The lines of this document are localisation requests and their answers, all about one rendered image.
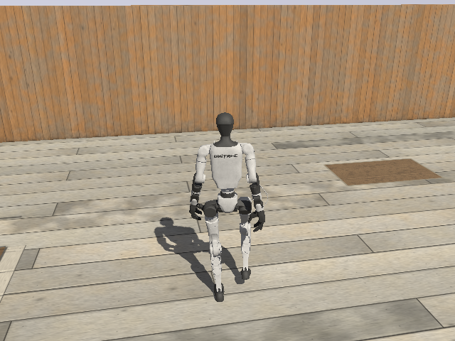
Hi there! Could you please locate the robot left hand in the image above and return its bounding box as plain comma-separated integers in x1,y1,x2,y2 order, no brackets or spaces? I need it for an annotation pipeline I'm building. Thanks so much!
189,203,204,220

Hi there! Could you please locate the robot head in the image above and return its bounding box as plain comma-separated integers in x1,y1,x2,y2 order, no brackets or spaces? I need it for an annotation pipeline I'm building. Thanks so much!
213,112,238,147

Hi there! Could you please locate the left robot forearm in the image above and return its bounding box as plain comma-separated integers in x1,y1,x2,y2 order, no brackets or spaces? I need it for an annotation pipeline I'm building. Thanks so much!
190,173,202,205

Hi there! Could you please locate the robot left thigh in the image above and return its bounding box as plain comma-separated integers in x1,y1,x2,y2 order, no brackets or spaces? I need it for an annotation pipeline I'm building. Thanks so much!
203,200,222,256

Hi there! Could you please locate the right robot upper arm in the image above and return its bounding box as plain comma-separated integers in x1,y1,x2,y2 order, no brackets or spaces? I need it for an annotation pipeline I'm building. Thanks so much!
240,143,257,183

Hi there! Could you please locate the right robot forearm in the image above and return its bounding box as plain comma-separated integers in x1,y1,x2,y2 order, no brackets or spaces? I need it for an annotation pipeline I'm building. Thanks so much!
250,173,264,212

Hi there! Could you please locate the robot right hand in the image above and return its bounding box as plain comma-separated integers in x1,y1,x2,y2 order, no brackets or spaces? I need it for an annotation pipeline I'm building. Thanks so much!
248,210,265,232

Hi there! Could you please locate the left robot upper arm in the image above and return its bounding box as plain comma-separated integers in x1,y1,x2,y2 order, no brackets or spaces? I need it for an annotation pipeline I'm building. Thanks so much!
195,144,211,183

